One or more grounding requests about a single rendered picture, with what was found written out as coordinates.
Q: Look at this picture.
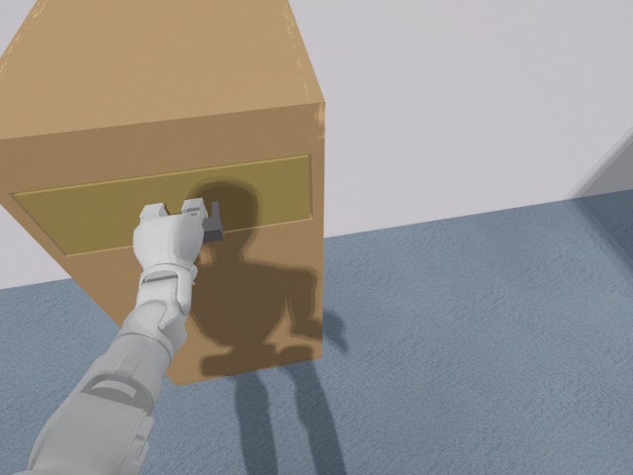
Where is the robot left upper arm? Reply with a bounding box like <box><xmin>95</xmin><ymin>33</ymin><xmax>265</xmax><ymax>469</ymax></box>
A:
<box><xmin>12</xmin><ymin>392</ymin><xmax>154</xmax><ymax>475</ymax></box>

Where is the robot left forearm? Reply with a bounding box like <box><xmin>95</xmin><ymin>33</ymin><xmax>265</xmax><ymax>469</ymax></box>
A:
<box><xmin>28</xmin><ymin>264</ymin><xmax>192</xmax><ymax>470</ymax></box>

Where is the handle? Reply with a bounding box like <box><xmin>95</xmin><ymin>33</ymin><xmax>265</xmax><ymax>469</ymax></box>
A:
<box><xmin>202</xmin><ymin>201</ymin><xmax>224</xmax><ymax>243</ymax></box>

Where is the drawer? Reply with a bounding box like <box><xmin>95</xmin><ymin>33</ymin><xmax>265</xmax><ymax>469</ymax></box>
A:
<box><xmin>15</xmin><ymin>154</ymin><xmax>311</xmax><ymax>255</ymax></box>

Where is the cabinet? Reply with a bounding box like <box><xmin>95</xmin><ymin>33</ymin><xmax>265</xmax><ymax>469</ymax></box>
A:
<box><xmin>0</xmin><ymin>0</ymin><xmax>325</xmax><ymax>386</ymax></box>

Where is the robot left hand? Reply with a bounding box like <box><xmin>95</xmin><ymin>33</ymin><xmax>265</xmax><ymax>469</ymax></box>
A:
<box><xmin>134</xmin><ymin>198</ymin><xmax>208</xmax><ymax>285</ymax></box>

